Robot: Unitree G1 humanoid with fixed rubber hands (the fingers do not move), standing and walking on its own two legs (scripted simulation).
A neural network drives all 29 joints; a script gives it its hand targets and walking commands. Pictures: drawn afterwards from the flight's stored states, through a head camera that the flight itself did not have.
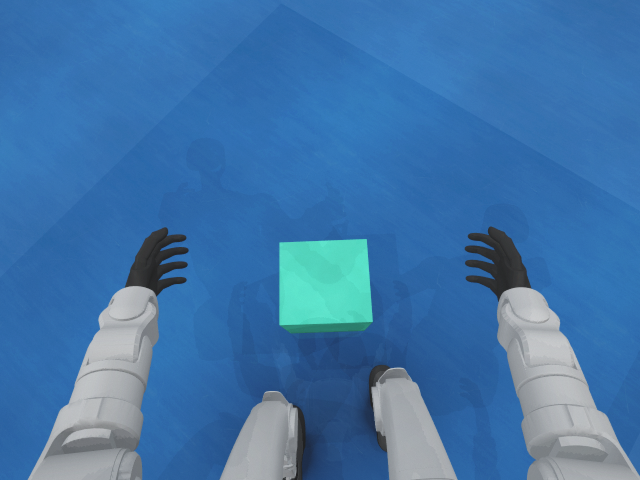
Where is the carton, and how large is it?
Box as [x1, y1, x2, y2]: [279, 239, 372, 332]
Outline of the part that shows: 366,239 279,242 279,324 289,332 364,330 372,321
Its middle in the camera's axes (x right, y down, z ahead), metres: +0.01 +0.13 +0.98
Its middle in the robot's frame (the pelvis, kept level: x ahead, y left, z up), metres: +0.44 +0.00 -0.57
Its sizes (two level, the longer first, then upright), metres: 0.202 0.188 0.241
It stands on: the floor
